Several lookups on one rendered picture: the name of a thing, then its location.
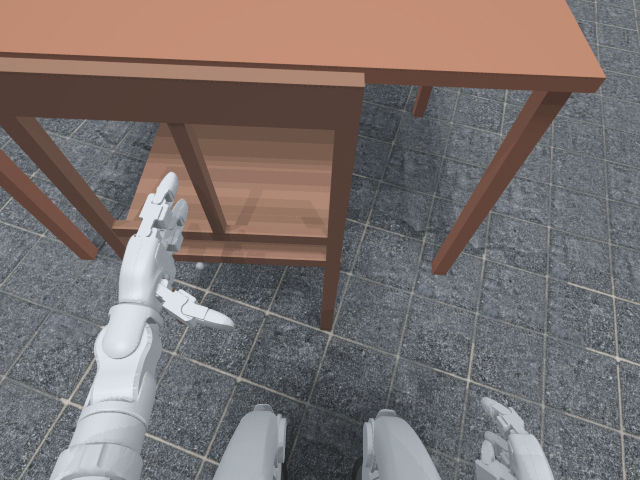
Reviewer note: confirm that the left robot hand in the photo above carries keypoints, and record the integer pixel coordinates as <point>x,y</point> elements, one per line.
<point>148,256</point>

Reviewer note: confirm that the left robot forearm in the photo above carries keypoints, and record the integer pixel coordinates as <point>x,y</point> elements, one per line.
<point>110,431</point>

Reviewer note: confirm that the chair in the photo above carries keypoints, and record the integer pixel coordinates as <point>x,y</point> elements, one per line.
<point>264,157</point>

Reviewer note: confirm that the table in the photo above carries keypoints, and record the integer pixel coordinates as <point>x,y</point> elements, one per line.
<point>534,45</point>

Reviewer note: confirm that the right robot hand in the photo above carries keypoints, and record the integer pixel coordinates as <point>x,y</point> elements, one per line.
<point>522,457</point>

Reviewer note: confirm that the right robot shin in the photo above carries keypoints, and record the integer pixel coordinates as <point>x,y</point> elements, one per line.
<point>366,475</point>

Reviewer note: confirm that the right robot thigh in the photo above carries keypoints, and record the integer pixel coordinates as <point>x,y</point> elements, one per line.
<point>391,446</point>

